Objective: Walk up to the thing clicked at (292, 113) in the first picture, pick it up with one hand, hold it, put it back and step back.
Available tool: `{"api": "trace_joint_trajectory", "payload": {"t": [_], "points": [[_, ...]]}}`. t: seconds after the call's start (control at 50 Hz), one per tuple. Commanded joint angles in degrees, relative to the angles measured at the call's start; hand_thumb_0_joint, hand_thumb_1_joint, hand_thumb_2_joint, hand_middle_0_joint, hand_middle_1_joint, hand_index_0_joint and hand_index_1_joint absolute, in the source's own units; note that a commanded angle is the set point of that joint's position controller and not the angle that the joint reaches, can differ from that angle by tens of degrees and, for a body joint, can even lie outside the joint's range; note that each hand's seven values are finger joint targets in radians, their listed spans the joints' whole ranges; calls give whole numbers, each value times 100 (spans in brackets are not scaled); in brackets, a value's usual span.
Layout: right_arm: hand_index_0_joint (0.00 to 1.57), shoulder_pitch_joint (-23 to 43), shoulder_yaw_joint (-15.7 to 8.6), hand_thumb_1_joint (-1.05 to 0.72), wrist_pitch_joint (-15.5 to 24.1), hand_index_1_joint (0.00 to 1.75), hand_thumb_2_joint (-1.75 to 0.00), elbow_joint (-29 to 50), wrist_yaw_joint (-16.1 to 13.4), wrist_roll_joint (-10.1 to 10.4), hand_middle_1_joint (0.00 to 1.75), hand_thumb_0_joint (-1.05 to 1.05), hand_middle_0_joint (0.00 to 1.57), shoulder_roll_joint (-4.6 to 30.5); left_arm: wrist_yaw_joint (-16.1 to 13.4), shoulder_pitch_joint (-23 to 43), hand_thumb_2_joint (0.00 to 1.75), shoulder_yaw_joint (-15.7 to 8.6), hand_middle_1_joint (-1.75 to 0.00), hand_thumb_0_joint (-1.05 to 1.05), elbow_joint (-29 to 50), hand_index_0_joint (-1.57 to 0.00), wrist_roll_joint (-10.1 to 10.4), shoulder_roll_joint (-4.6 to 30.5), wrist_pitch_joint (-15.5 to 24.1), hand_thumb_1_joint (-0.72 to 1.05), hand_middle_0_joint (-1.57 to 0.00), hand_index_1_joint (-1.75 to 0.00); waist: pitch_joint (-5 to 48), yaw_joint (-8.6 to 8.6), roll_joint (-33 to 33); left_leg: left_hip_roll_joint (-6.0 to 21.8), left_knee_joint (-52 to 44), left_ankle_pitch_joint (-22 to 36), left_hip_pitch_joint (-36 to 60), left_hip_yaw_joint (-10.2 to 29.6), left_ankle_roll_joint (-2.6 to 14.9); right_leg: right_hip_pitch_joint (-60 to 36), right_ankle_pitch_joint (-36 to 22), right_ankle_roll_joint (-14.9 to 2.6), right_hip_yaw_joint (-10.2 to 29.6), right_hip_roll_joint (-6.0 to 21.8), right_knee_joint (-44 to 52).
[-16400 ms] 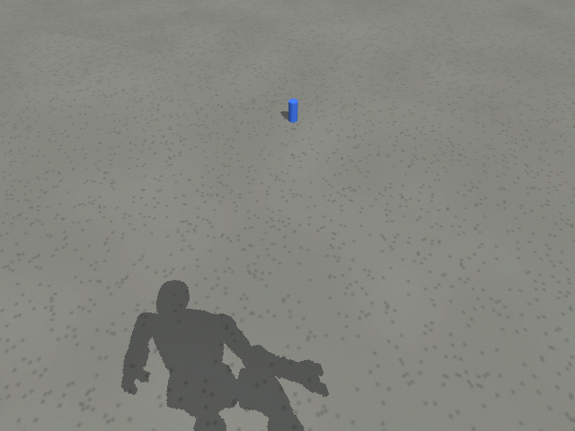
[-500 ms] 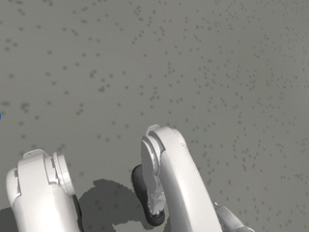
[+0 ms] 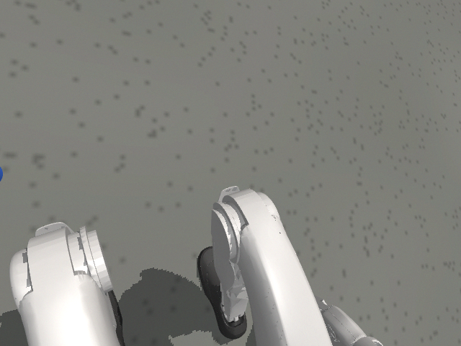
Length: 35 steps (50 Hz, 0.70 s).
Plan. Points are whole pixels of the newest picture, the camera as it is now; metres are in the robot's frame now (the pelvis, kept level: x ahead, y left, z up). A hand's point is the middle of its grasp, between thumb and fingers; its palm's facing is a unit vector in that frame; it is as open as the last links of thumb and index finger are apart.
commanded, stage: settle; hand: left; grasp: from above
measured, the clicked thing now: out of the picture +0.44 +0.34 -0.23
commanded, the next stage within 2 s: lift in 0.80 s
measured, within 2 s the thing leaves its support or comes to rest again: leaves its support in 0.28 s
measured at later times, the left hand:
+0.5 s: hand out of the picture +0.42 +0.34 -0.14, palm faces -0.40 -0.10 -0.91, open 7.8 cm
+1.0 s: hand out of the picture +0.41 +0.34 -0.08, palm faces -0.43 -0.10 -0.90, open 7.9 cm
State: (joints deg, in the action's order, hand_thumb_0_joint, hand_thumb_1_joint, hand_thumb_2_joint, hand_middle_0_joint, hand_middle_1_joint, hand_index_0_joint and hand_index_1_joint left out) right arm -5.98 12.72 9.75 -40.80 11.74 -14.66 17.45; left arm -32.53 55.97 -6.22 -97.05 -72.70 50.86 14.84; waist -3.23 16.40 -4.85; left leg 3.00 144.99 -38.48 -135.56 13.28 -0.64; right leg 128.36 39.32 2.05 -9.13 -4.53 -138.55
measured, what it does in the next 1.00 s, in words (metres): rises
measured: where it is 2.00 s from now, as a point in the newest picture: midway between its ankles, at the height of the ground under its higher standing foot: (172, 328)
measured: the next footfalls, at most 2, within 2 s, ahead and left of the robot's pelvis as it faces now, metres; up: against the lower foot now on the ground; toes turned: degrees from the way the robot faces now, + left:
none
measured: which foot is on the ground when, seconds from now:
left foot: down 0.00-1.00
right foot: down 0.00-1.00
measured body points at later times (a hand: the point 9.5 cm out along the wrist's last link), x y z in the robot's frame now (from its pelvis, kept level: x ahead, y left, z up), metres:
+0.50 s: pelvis +0.01 +0.00 +0.03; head +0.23 +0.09 +0.41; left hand +0.43 +0.34 -0.09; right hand +0.11 -0.26 -0.08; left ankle +0.07 +0.13 -0.27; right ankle +0.10 -0.11 -0.27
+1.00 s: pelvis -0.01 +0.00 +0.07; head +0.21 +0.08 +0.45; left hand +0.43 +0.34 -0.03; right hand +0.08 -0.27 -0.05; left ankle +0.07 +0.13 -0.27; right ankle +0.10 -0.11 -0.27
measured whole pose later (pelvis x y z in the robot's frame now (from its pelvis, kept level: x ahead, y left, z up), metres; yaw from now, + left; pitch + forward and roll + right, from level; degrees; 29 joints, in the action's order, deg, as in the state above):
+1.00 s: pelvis -0.01 +0.00 +0.07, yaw +5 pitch +33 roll -8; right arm -9.8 2.8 1.3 -41.4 6.6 -5.5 15.7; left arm -14.8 48.7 -3.0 -69.7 -67.7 40.0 9.8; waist 4.1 10.7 0.2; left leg 2.3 130.7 -36.0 -128.5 7.5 0.0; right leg 122.4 39.0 1.3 -5.0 -2.3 -127.6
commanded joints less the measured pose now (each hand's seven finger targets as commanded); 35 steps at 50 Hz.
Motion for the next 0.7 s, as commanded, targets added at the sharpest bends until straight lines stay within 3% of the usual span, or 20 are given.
{"api": "trace_joint_trajectory", "payload": {"t": [0.0,0.06,0.1,0.14,0.18,0.26,0.3,0.34,0.36,0.38,0.42,0.48,0.5,0.56,0.6,0.68], "points": [[20,-918,-605,-92,68,30,-91,0,-65,40,30,0,20,1619,-153,1409,74,-60,-77,0,890,-97,64,1206,-92,58,-95,-75,3434,74,2275,-45,-1464,543,2628,-596,146,-1538,-968,-352,-437,-177,1380],[20,-1000,-644,-92,74,30,-91,-22,-24,65,30,0,20,1569,-143,1319,73,-216,-76,0,1100,-95,55,1308,-145,56,-93,-74,3578,39,2324,-47,-1422,739,2702,-637,141,-1645,-1183,-351,-409,-165,1331],[20,-988,-774,-92,60,30,-91,-38,-30,135,30,0,20,1566,-139,1260,75,-364,-78,0,1561,-96,125,1361,-163,57,-94,-76,3924,-158,2603,-35,-1477,849,2933,-671,109,-1656,-1242,-379,-379,-150,1329],[20,-929,-825,-92,53,30,-91,1,-3,184,30,0,20,1481,-89,1321,74,-189,-80,0,1916,-94,154,1111,-204,55,-92,-77,4060,-156,2729,-35,-1504,854,2997,-707,99,-1637,-1229,-407,-312,-148,1345],[20,-990,-940,-92,16,30,-91,-48,-11,252,30,0,20,1504,-81,1144,70,-478,-78,0,2400,-92,233,1338,-255,52,-89,-75,4275,-379,2924,-58,-1603,931,3129,-760,84,-1655,-1265,-421,-305,-116,1379],[20,-1044,-1157,-92,-128,30,-91,-43,-18,422,30,0,20,1406,70,1006,69,-522,-75,0,3386,-94,378,1218,-449,55,-91,-72,4891,-520,3014,-61,-1696,1252,3442,-877,105,-1918,-1625,-413,-157,-69,1490],[20,-1055,-1289,-92,-201,30,-91,-81,-34,544,30,0,20,1361,199,954,68,-378,-73,0,3461,-94,447,1034,-582,53,-91,-70,4812,-526,2907,-51,-1776,1156,3439,-917,124,-1814,-1538,-430,-65,-57,1606],[20,-1164,-1369,-92,-298,30,-91,-99,-86,620,30,0,20,1331,336,1049,70,-490,-72,0,3852,-95,477,1169,-662,54,-92,-70,5077,-576,2860,-81,-1905,1184,3552,-939,135,-2013,-1529,-434,-3,-43,1731],[20,-1176,-1426,-92,-332,30,-91,-114,-106,651,30,0,20,1297,450,1001,68,-345,-71,0,3707,-96,513,958,-723,56,-94,-69,4975,-546,2706,-75,-1933,1196,3599,-945,140,-1966,-1537,-440,12,-27,1762],[20,-1177,-1444,-92,-375,30,-91,-130,-134,662,30,0,20,1282,546,1078,67,-344,-71,0,3782,-96,509,981,-749,56,-93,-68,5048,-570,2624,-77,-1959,1236,3646,-956,157,-1996,-1548,-431,19,-34,1848],[20,-1257,-1431,-92,-435,30,-91,-143,-178,694,30,0,20,1199,744,1145,69,-139,-72,0,3617,-100,588,721,-807,61,-98,-69,4793,-442,2322,-99,-1970,1242,3496,-978,202,-2137,-1587,-405,76,-40,2002],[20,-1286,-1432,-92,-494,30,-91,-127,-244,743,30,0,20,1187,1082,1114,75,0,-74,0,3562,-104,684,564,-800,65,-102,-72,4645,-464,2149,-136,-2132,1127,3421,-976,219,-2196,-1422,-412,66,-22,2155],[20,-1286,-1441,-92,-523,30,-91,-123,-267,771,30,0,20,1186,1178,1032,78,-17,-74,0,3573,-107,685,606,-796,67,-105,-72,4636,-571,2119,-143,-2225,1112,3491,-979,210,-2229,-1373,-428,69,-10,2176],[20,-1287,-1438,-92,-605,30,-91,-34,-322,838,30,0,20,1155,1425,973,82,89,-77,0,3596,-113,718,446,-741,76,-111,-76,4702,-575,1984,-159,-2357,1162,3584,-966,203,-2336,-1399,-432,45,-8,2228],[20,-1293,-1417,-92,-637,30,-91,17,-366,864,30,0,20,1136,1531,1060,81,209,-78,0,3558,-115,741,335,-681,79,-113,-76,4436,-464,1959,-160,-2433,1103,3532,-961,202,-2262,-1369,-422,44,9,2289],[20,-1294,-1410,-92,-731,30,-91,67,-455,902,30,0,20,1150,1598,1247,87,45,-80,0,3854,-115,688,628,-556,79,-114,-79,4736,-629,2047,-169,-2468,1189,3721,-1016,202,-2346,-1407,-426,108,26,2354]]}}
